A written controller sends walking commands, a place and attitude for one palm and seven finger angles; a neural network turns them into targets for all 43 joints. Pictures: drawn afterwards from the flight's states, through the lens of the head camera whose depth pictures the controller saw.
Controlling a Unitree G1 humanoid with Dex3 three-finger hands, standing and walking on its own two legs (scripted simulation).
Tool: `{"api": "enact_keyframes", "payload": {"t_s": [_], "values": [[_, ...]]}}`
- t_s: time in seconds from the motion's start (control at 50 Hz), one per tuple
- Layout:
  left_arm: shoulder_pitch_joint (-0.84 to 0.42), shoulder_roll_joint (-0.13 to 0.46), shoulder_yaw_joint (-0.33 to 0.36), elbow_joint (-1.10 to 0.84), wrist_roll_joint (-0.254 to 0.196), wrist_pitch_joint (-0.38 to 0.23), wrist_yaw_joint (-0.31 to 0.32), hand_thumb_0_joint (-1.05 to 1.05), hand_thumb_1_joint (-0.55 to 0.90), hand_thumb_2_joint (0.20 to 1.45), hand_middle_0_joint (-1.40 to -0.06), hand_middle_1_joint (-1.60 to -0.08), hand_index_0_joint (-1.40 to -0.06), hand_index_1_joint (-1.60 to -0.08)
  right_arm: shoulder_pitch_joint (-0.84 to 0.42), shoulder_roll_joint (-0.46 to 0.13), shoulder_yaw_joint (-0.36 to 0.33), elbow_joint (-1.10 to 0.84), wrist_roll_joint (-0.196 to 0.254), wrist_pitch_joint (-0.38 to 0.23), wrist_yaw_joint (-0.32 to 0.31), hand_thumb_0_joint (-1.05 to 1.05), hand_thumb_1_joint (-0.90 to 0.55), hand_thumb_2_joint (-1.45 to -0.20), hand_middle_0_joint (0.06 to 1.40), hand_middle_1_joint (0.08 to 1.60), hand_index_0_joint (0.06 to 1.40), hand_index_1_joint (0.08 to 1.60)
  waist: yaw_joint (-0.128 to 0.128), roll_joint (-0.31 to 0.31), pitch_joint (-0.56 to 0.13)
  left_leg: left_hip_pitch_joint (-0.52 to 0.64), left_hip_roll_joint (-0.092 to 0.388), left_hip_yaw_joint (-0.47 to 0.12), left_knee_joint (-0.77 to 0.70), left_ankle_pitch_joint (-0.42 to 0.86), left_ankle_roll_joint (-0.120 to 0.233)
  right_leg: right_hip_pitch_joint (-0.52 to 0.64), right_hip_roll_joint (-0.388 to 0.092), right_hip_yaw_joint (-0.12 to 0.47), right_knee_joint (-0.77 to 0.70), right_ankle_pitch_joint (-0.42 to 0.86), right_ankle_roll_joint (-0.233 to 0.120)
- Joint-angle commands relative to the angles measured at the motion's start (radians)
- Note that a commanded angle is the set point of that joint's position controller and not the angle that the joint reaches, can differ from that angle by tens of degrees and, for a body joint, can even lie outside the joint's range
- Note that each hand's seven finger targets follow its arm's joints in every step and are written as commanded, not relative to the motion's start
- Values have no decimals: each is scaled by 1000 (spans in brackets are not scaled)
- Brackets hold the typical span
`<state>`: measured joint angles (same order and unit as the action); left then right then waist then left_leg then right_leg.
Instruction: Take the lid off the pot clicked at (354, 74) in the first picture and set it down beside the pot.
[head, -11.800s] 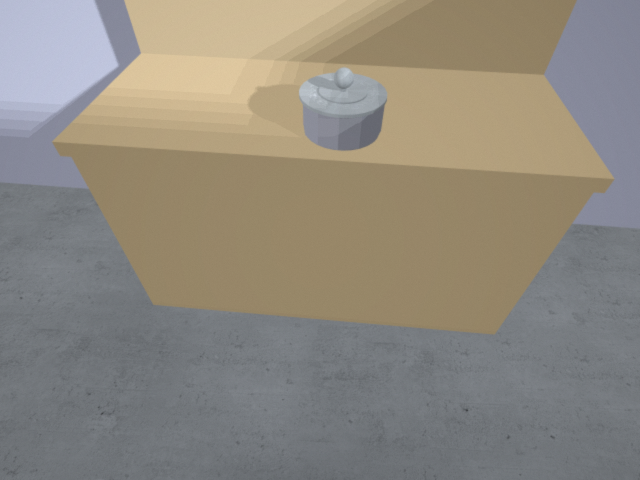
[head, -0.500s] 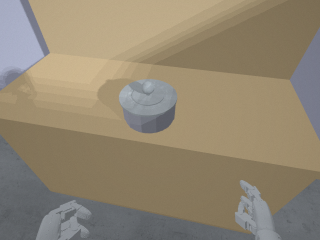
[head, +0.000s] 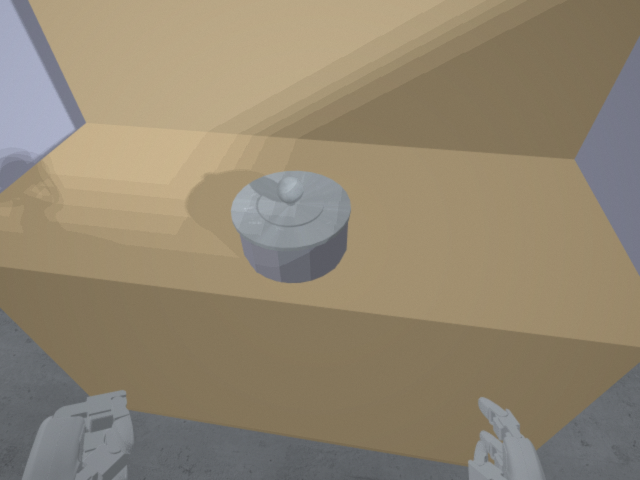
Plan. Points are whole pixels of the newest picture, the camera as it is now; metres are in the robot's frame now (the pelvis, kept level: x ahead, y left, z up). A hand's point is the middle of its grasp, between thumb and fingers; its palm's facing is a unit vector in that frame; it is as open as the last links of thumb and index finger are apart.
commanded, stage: raise the hand higher, near the body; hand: left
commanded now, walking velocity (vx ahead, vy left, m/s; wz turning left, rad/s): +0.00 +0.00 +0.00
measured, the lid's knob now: (289, 189) +0.52 +0.12 +0.09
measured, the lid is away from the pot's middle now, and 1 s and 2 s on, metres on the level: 0.00 0.00 0.00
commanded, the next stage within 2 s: reach forward and open the fingers in 0.46 s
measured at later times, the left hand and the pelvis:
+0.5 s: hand (124, 387) +0.17 +0.22 +0.10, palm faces +0.34 -0.85 -0.41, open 3.1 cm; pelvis +0.01 -0.01 +0.00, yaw +0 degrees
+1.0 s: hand (100, 369) +0.19 +0.26 +0.11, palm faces -0.21 -0.06 -0.98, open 3.6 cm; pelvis +0.00 -0.01 +0.00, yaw +1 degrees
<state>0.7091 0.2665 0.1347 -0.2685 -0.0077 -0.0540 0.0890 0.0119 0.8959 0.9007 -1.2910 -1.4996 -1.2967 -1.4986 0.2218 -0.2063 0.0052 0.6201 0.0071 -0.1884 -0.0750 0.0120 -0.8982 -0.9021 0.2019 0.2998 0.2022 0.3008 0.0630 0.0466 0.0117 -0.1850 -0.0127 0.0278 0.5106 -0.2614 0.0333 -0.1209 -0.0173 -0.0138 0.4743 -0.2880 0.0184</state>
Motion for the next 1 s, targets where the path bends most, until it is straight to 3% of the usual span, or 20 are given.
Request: {"api": "enact_keyframes", "payload": {"t_s": [0.0,0.08,0.16,0.22,0.28,0.38,0.48,0.54,0.56,0.58,0.6,0.62,0.66,0.68,0.7,0.76,0.8,0.84,0.9,0.98], "values": [[-20,107,70,-228,2,-67,10,0,900,900,-1300,-1500,-1300,-1500,-141,-93,-33,-187,5,-65,1,0,-900,-900,200,300,200,300,-5,4,5,63,35,-44,-101,135,-11,-108,10,-46,-90,93,-30],[-25,172,145,-280,-3,-75,19,0,900,900,-1300,-1500,-1300,-1500,-140,-92,-33,-188,3,-58,-1,0,-900,-900,200,300,200,300,9,12,-15,75,34,-45,-99,166,-14,-87,15,-42,-93,117,-35],[-59,126,104,-284,-5,-75,13,0,900,900,-1300,-1500,-1300,-1500,-135,-91,-26,-194,1,-51,2,0,-900,-900,200,300,200,300,-3,28,-2,86,38,-43,-101,188,-14,-96,10,-43,-92,133,-32],[-71,149,132,-290,-7,-77,14,0,900,900,-1300,-1500,-1300,-1500,-139,-93,-28,-195,0,-44,3,0,-900,-900,200,300,200,300,0,-12,-19,86,38,-39,-99,196,-11,-82,10,-44,-95,143,-31],[-77,183,171,-339,-9,-84,17,0,900,900,-1300,-1500,-1300,-1500,-140,-92,-26,-194,-2,-43,6,0,-900,-900,200,300,200,300,10,42,-44,101,35,-37,-91,230,-14,-64,11,-37,-93,173,-35],[-103,177,176,-308,-16,-82,15,0,900,900,-1300,-1500,-1300,-1500,-152,-92,-27,-185,-1,-29,4,0,-900,-900,200,300,200,300,4,-26,-22,103,36,-28,-86,231,-8,-77,11,-35,-112,187,-30],[-145,206,206,-336,-21,-93,20,0,900,900,-1300,-1500,-1300,-1500,-155,-94,-26,-181,0,-26,2,0,-900,-900,200,300,200,300,8,-14,-35,118,32,-23,-88,224,-5,-70,7,-29,-122,188,-29],[-164,190,194,-349,-25,-105,19,0,900,900,-1300,-1500,-1300,-1500,-153,-93,-25,-183,-1,-27,1,0,-900,-900,200,300,200,300,6,-17,-49,126,31,-20,-95,217,-3,-61,0,-31,-124,182,-26],[-229,434,163,-394,414,-31,52,0,873,906,-1284,-1472,-1284,-1472,-173,-169,-14,-192,-26,31,17,0,-900,-900,200,300,200,300,2,42,-35,-7,10,-10,-59,248,1,-155,23,-2,-50,193,-29],[-214,369,179,-444,419,21,78,0,845,914,-1272,-1435,-1272,-1435,-206,-133,-20,-233,-13,66,28,0,-900,-900,200,300,200,300,15,100,-42,-23,18,-4,-53,266,-7,-138,16,-27,-37,196,-42],[-229,337,151,-450,431,40,83,0,815,925,-1262,-1394,-1262,-1394,-195,-125,-15,-236,-20,83,35,0,-900,-900,200,300,200,300,9,73,-61,-31,14,-3,-51,276,-5,-136,14,-44,-25,189,-46],[-151,369,167,-371,536,66,85,0,785,938,-1250,-1358,-1250,-1358,-184,-132,-31,-215,-18,105,42,0,-900,-900,200,300,200,300,38,78,-89,-16,18,5,-41,268,-8,-126,25,-17,-16,176,-52],[-63,444,201,-348,657,116,71,0,721,973,-1228,-1287,-1228,-1287,-221,-150,-33,-230,-16,170,57,0,-900,-900,200,300,200,300,57,48,-142,-37,13,9,-24,272,-9,-105,28,13,-11,204,-59],[-62,470,212,-335,691,141,56,0,688,994,-1217,-1252,-1217,-1252,-256,-152,-30,-241,-4,195,61,0,-900,-900,200,300,200,300,57,25,-154,-43,11,5,-17,258,-11,-92,30,31,-14,218,-60],[-160,488,180,-361,735,146,37,0,655,1016,-1207,-1216,-1207,-1216,-262,-159,-22,-252,-2,211,62,0,-900,-900,200,300,200,300,35,-6,-163,-52,6,5,-17,236,-7,-104,19,29,-16,203,-52],[-268,550,166,-324,793,148,-22,0,555,1082,-1176,-1110,-1176,-1110,-264,-164,-27,-241,9,219,52,0,-900,-900,200,300,200,300,18,20,-185,-10,10,-18,-22,207,6,-113,5,21,-44,172,-34],[-300,561,147,-311,780,142,-85,0,490,1123,-1155,-1039,-1155,-1039,-261,-163,-30,-239,22,213,46,0,-900,-900,200,300,200,300,5,1,-217,11,5,-23,-17,223,14,-94,2,13,-48,211,-23],[-300,564,133,-259,746,127,-150,0,426,1160,-1133,-968,-1133,-968,-248,-168,-37,-229,28,213,38,0,-900,-900,200,300,200,300,-5,-56,-177,7,-4,-27,-20,238,23,-95,1,7,-62,272,-8],[-402,618,150,-230,724,100,-234,0,332,1209,-1099,-861,-1099,-861,-247,-171,-30,-227,34,208,32,0,-900,-900,200,300,200,300,-18,-71,-142,5,-12,-27,-29,241,27,-97,0,-6,-74,292,1],[-516,751,246,-204,729,58,-309,0,213,1255,-1050,-720,-1050,-720,-264,-177,-23,-226,30,196,26,0,-900,-900,200,300,200,300,-6,-37,-150,38,-20,-34,-29,267,29,-86,5,2,-98,327,-1]]}}
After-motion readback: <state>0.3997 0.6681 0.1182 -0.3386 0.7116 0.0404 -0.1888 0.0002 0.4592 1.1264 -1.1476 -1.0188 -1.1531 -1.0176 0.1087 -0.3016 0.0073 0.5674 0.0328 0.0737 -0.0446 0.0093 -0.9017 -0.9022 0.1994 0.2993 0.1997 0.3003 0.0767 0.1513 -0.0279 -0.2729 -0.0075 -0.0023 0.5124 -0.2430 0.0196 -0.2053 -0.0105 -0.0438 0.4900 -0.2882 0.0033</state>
